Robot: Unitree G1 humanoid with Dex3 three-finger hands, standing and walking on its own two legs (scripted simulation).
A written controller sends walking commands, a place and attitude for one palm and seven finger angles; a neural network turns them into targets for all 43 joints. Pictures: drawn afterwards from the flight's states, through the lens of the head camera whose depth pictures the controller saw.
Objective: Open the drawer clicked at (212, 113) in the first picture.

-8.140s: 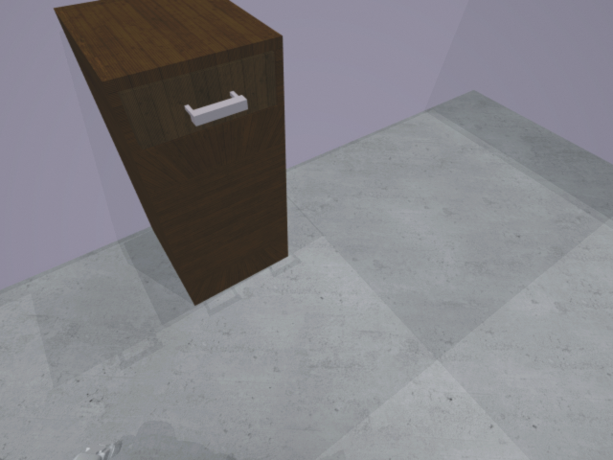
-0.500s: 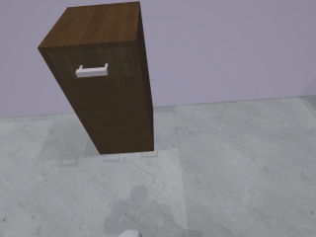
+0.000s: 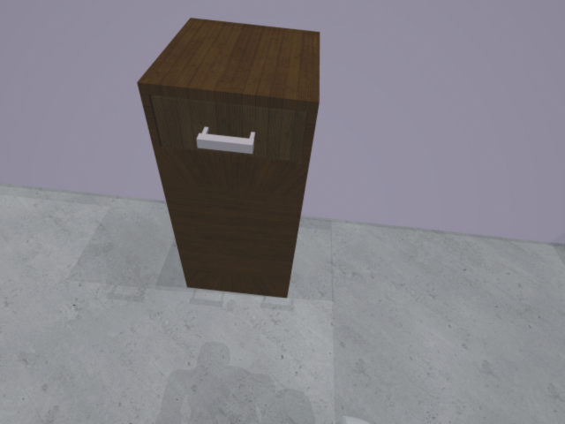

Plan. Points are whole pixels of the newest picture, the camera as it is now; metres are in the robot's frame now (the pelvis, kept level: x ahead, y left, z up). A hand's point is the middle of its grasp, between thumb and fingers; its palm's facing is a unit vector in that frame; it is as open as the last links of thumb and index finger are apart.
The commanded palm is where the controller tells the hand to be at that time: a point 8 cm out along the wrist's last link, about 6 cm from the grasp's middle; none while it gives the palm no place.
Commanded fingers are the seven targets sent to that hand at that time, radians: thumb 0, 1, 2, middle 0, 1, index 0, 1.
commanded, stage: take the last steps up to it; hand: left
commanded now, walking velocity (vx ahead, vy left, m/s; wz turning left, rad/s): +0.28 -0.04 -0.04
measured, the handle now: (227, 138) +0.72 +0.19 +0.00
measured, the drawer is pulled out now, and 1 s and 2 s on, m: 0.00 0.00 0.00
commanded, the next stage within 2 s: come to a stop and stand still in 0.34 s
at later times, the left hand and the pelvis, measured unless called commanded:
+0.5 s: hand (219, 371) +0.24 +0.12 -0.17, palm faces +0.03 -0.97 -0.23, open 7.2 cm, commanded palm none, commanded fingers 0.00 0.90 0.90 -0.20 -0.30 -0.20 -0.30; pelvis +0.16 -0.06 -0.01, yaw +0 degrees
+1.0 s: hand (200, 391) +0.21 +0.15 -0.18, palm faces +0.01 -0.97 -0.23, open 7.4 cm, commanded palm none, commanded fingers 0.00 0.90 0.90 -0.20 -0.30 -0.20 -0.30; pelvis +0.18 -0.04 -0.01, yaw -3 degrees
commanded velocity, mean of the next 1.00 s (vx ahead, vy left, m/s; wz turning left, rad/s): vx -0.01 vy -0.02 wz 0.00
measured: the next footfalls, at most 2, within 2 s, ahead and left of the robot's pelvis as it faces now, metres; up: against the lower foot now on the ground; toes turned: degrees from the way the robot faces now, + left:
right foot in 0.28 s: +0.26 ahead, -0.14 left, +0.00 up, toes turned -8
left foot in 0.72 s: +0.27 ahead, +0.08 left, +0.00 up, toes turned +3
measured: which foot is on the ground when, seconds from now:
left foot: down 0.00-0.28, up 0.30-0.70, down 0.72-1.00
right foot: up 0.00-0.26, down 0.28-0.76, up 0.78-1.00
